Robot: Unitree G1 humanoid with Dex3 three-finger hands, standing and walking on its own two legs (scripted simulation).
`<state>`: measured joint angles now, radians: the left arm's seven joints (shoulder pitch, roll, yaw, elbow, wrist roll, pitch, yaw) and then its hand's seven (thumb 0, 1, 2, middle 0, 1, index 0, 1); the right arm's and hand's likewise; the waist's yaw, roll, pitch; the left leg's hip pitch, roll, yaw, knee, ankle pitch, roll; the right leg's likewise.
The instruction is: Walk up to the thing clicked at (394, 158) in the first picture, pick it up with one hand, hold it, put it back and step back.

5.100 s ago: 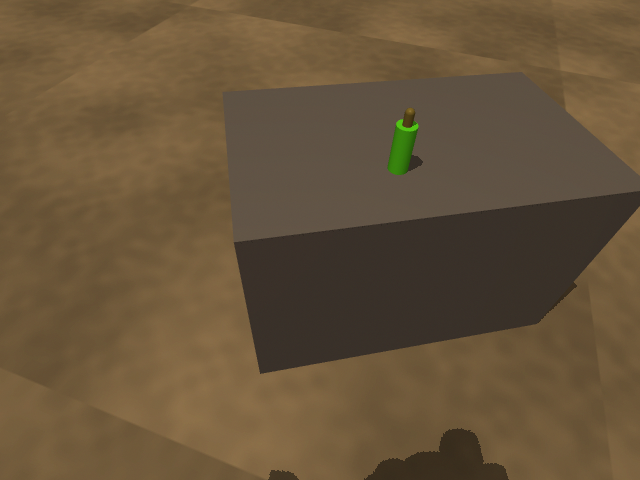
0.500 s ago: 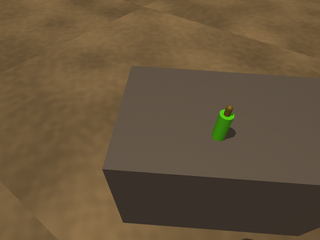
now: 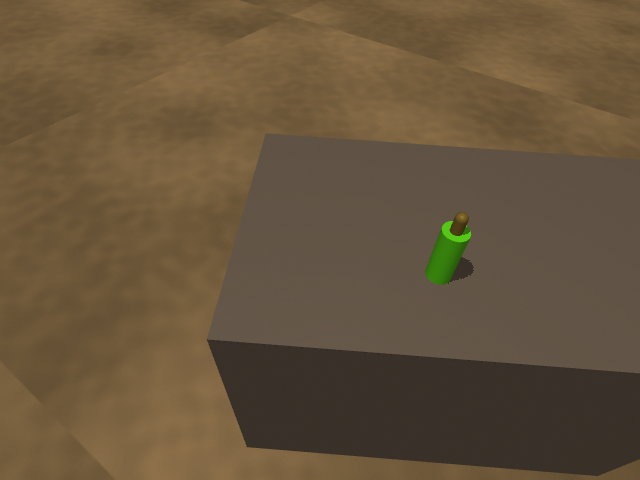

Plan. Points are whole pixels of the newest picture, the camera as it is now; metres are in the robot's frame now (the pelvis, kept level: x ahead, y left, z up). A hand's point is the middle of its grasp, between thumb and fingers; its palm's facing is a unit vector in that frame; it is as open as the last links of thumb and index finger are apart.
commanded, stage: stand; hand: right
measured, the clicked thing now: (449, 246) +0.52 -0.21 -0.05
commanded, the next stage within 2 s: rise first in 0.86 s
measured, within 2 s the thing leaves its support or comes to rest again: neither
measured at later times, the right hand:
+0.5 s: hand out of the picture +0.08 -0.25 -0.16, palm faces -0.04 +0.94 -0.34, open 7.4 cm
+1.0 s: hand out of the picture +0.09 -0.25 -0.15, palm faces +0.00 +0.94 -0.34, open 7.6 cm
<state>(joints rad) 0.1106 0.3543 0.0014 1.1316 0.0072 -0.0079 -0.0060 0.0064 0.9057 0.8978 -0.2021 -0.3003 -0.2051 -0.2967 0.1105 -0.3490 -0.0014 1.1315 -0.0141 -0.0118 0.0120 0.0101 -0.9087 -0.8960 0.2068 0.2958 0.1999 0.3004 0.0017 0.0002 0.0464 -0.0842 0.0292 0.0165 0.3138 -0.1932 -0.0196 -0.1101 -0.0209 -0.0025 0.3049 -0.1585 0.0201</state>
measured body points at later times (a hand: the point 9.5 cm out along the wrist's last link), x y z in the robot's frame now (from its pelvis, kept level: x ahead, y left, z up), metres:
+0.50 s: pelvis +0.00 +0.00 +0.00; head +0.01 +0.00 +0.45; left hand +0.07 +0.30 -0.13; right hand +0.08 -0.30 -0.13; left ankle -0.01 +0.13 -0.75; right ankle +0.01 -0.13 -0.75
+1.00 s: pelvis +0.00 +0.00 +0.00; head +0.02 +0.00 +0.45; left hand +0.08 +0.30 -0.13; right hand +0.09 -0.30 -0.13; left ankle -0.01 +0.13 -0.75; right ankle +0.01 -0.13 -0.75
